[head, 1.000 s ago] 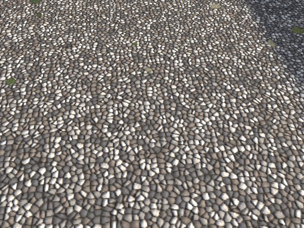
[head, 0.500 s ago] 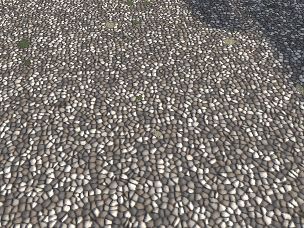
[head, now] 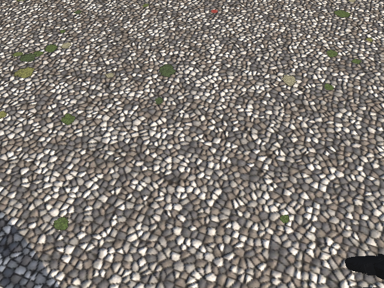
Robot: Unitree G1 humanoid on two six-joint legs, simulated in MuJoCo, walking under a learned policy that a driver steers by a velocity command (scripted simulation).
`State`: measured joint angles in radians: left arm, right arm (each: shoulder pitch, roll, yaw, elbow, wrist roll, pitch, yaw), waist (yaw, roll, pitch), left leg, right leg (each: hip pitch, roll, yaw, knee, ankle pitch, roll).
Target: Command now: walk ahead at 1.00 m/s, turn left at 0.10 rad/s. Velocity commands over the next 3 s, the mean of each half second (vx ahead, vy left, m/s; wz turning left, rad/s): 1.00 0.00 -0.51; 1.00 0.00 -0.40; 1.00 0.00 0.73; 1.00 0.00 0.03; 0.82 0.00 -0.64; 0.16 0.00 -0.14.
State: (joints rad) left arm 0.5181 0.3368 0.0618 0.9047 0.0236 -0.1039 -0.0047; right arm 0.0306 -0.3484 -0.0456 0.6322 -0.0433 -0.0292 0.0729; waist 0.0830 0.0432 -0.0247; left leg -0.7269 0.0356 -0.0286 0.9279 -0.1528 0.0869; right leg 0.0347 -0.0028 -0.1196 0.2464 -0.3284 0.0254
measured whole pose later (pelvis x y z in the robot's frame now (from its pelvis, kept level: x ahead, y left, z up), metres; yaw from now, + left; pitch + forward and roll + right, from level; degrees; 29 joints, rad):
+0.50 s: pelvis +0.46 -0.03 -0.02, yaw -17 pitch +1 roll +2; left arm 0.02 0.31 0.04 0.70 0.02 -0.01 -0.09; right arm 0.48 -0.29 -0.05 0.91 -0.02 -0.10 -0.01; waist -0.05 -0.02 0.04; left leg 0.27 -0.03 0.29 0.17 -0.43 -0.03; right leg -0.76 -0.04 -0.15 0.77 0.05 -0.15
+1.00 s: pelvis +0.91 -0.21 -0.02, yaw -29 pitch +2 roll +0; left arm 0.45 0.31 0.05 0.88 0.03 -0.10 0.01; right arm 0.04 -0.27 0.02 0.68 -0.01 -0.06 0.04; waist 0.08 0.01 0.04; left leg -0.63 -0.01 0.11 0.52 0.06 0.12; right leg 0.31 0.14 0.04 0.10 -0.37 -0.14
